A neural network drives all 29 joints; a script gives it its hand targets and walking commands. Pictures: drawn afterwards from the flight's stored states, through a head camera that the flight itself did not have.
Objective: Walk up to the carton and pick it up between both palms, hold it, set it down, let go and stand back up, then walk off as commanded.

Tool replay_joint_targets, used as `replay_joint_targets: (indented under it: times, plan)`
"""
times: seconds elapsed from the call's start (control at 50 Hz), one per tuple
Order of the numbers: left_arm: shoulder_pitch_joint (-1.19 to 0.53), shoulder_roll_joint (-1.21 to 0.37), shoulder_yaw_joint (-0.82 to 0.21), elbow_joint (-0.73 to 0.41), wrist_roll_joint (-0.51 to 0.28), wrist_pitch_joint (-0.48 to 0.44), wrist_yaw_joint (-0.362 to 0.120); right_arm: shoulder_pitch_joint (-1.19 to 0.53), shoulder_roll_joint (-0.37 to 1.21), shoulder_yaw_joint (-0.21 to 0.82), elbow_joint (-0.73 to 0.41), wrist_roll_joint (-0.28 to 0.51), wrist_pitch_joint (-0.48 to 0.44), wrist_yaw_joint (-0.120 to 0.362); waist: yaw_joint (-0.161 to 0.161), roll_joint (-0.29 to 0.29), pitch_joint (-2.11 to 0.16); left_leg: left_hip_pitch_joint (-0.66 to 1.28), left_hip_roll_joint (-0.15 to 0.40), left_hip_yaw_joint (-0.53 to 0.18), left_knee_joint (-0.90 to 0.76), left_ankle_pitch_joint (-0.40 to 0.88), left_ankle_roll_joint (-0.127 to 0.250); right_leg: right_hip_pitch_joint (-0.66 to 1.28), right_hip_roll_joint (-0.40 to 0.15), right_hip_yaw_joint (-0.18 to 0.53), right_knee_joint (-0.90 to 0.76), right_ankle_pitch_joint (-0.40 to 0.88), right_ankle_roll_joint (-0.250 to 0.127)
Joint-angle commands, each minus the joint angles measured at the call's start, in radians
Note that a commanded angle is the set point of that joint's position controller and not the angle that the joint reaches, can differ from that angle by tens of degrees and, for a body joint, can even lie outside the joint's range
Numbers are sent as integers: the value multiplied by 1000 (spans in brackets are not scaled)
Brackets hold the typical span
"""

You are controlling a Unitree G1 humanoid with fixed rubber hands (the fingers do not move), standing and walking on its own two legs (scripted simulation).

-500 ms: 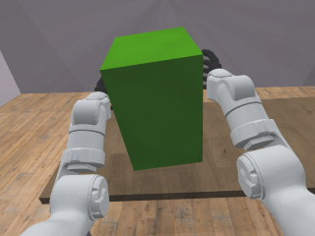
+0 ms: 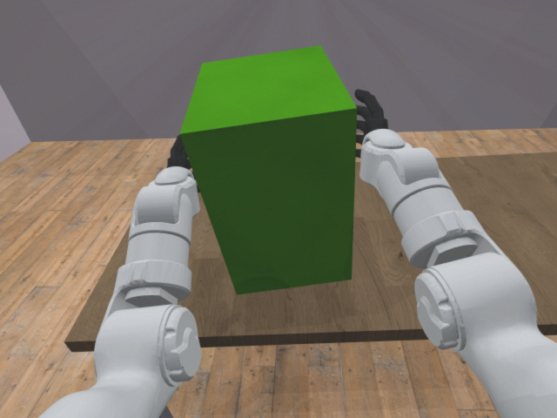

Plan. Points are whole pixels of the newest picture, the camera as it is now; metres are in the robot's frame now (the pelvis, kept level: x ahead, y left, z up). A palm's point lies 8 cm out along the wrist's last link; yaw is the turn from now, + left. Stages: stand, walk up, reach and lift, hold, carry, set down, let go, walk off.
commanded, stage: set down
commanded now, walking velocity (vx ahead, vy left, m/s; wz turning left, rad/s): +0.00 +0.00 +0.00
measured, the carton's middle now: (277, 172) +0.44 +0.02 +0.22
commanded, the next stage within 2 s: none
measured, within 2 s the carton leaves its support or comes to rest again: neither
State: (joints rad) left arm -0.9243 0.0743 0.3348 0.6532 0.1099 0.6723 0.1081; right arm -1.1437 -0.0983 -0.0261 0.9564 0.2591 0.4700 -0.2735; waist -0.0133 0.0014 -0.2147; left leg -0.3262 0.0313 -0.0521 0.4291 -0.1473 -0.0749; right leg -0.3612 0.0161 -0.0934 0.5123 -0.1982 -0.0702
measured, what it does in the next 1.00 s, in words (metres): stands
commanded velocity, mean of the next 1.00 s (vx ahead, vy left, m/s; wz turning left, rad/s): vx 0.00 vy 0.00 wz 0.00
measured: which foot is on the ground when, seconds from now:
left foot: down 0.00-1.00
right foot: down 0.00-1.00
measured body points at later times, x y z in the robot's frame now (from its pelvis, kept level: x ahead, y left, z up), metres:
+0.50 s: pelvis +0.01 +0.00 +0.00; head -0.05 -0.01 +0.45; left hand +0.41 +0.16 +0.21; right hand +0.43 -0.12 +0.25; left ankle +0.05 +0.17 -0.74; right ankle +0.05 -0.06 -0.74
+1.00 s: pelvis +0.01 +0.00 +0.00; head -0.02 -0.01 +0.45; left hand +0.41 +0.16 +0.18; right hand +0.45 -0.11 +0.23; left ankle +0.05 +0.17 -0.74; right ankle +0.05 -0.06 -0.74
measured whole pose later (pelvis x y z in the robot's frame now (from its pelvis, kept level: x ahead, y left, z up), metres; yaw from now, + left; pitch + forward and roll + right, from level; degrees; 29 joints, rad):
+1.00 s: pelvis +0.01 +0.00 +0.00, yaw +0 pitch +3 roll +1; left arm -0.80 -0.01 0.33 0.59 0.11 0.56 0.19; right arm -1.10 -0.11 -0.03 1.02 0.26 0.31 -0.18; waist 0.01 0.00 -0.16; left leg -0.33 0.03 -0.05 0.42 -0.15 -0.07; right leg -0.36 0.02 -0.09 0.50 -0.20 -0.07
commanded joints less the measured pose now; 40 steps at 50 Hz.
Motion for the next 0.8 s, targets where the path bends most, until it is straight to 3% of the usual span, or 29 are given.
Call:
replay_joint_targets:
  times: [0.0,0.08,0.1,0.14,0.24,0.26,0.32,0.34,0.4,0.44,0.48,0.5,0.52,0.54,0.58,0.64,0.68,0.72,0.78]
  plan:
    - [-1023,-574,-241,-384,-84,-118,-101,-820,754,199,-339,133,-99,211,98,-43,-532,237,-87,30,-68,121,77,469,4,59,-185,176,149]
    - [-1022,-604,-302,-457,-103,-128,-88,-851,743,236,-412,176,-116,206,98,2,-613,276,-88,17,-35,235,55,493,22,52,-168,276,138]
    - [-1022,-600,-308,-466,-109,-127,-88,-854,752,260,-435,183,-117,203,108,-16,-616,276,-90,20,-26,262,58,504,21,58,-165,311,144]
    - [-991,-610,-333,-495,-111,-124,-83,-842,746,278,-458,188,-115,205,91,-9,-641,286,-90,14,-14,286,54,508,28,50,-154,354,141]
    - [-974,-581,-292,-441,-73,-128,-77,-807,727,234,-339,149,-115,218,102,-17,-556,257,-80,20,-45,190,64,467,19,57,-173,250,146]
    - [-982,-575,-276,-477,-58,-133,-75,-759,720,218,-291,142,-112,225,94,10,-529,256,-83,24,-43,181,57,460,15,59,-176,229,142]
    - [-993,-577,-257,-417,-47,-133,-74,-792,714,197,-267,110,-123,241,108,-12,-488,231,-81,27,-60,121,63,433,13,51,-183,149,142]
    - [-979,-589,-271,-430,-55,-139,-72,-794,732,220,-301,122,-131,245,129,-17,-519,223,-80,32,-61,112,62,440,12,56,-182,138,142]
    - [-930,-584,-232,-405,-20,-146,-64,-756,710,200,-240,90,-139,261,139,-17,-484,201,-75,33,-72,103,62,445,9,55,-185,115,138]
    - [-982,-566,-234,-437,-42,-156,-59,-776,713,191,-231,84,-147,270,137,-28,-509,202,-77,37,-75,94,65,443,8,57,-185,114,142]
    - [-936,-582,-241,-372,-18,-152,-60,-765,692,166,-181,64,-156,280,129,-8,-450,202,-77,39,-82,62,57,412,16,43,-184,76,132]
    - [-941,-605,-260,-415,-35,-153,-56,-794,702,188,-240,81,-167,284,139,-14,-487,212,-73,34,-72,93,56,417,26,38,-175,101,128]
    - [-930,-610,-274,-415,-41,-158,-54,-779,694,188,-250,80,-172,283,126,-7,-499,219,-73,32,-66,99,54,422,19,42,-183,119,129]
    - [-912,-612,-268,-430,-44,-163,-48,-766,695,194,-247,79,-174,288,136,-19,-508,217,-72,33,-74,112,57,420,25,38,-178,130,132]
    - [-934,-596,-252,-395,-21,-168,-49,-803,698,186,-257,66,-187,289,148,-23,-511,198,-71,36,-71,99,54,437,16,44,-180,113,128]
    - [-914,-603,-246,-362,-12,-177,-44,-799,689,195,-219,60,-195,304,167,-32,-488,197,-70,41,-80,92,58,422,27,39,-174,107,123]
    - [-930,-597,-246,-414,-22,-180,-42,-798,694,204,-233,60,-196,307,171,-27,-521,199,-69,46,-75,96,57,429,25,37,-176,102,125]
    - [-939,-613,-275,-433,-31,-187,-34,-789,697,204,-228,62,-202,312,159,-20,-520,209,-67,44,-73,101,55,412,24,36,-171,118,125]
    - [-909,-610,-265,-383,-26,-195,-32,-773,679,187,-208,37,-210,319,167,-31,-495,192,-64,52,-81,73,55,399,25,36,-177,79,121]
